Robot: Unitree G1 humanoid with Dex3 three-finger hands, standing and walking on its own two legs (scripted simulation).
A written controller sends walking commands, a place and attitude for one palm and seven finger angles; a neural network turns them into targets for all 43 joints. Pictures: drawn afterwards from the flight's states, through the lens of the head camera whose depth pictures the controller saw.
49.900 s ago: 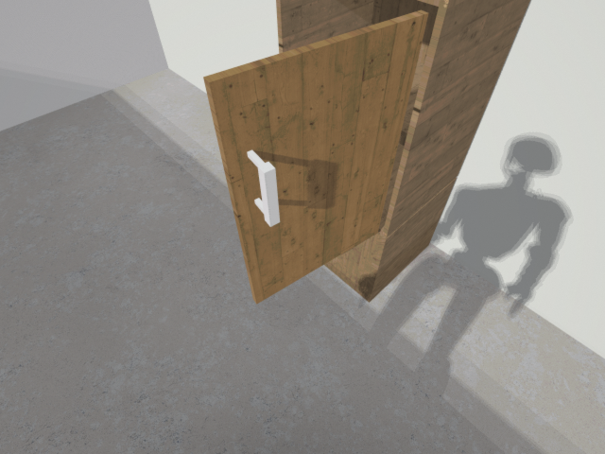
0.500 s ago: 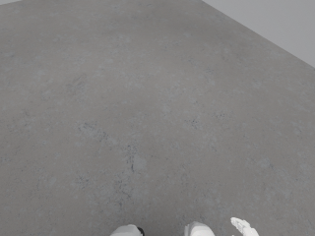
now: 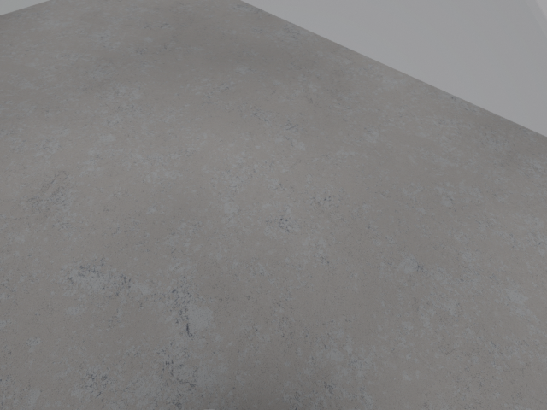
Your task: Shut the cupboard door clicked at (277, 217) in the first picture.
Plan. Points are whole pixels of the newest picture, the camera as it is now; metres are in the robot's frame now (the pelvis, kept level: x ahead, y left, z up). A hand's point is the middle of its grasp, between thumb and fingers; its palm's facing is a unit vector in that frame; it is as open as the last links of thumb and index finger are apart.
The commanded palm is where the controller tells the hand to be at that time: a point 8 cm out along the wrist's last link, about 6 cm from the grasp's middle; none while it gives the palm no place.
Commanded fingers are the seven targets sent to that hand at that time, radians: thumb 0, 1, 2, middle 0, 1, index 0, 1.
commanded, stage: turn to face it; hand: left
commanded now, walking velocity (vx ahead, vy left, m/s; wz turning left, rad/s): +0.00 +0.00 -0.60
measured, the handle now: out of the picture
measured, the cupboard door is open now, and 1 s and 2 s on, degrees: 22 22 22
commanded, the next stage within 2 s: none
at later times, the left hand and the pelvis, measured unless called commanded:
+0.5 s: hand (188, 380) +0.17 +0.15 -0.14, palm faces -0.29 -0.91 -0.29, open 7.4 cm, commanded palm none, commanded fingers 0.00 0.90 0.90 -0.20 -0.30 -0.20 -0.30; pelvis +0.01 -0.02 +0.00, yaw -18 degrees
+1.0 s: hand (198, 346) +0.23 +0.14 -0.15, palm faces -0.55 -0.81 -0.21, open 7.4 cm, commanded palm none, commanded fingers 0.00 0.90 0.90 -0.20 -0.30 -0.20 -0.30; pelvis +0.03 +0.02 +0.01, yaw -36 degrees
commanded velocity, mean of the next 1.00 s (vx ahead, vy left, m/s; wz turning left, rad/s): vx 0.00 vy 0.00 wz -0.60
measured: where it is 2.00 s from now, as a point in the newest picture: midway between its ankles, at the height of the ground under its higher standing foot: outside the picture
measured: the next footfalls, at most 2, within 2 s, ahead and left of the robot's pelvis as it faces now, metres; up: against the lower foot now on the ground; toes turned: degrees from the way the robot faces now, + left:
right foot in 0.36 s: +0.01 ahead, -0.14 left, +0.00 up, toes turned -19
left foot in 0.72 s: +0.13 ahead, +0.09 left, +0.00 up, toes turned -24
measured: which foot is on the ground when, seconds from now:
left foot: down 0.00-0.36, up 0.38-0.70, down 0.72-1.00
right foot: down 0.00-0.00, up 0.02-0.34, down 0.36-0.72, up 0.74-1.00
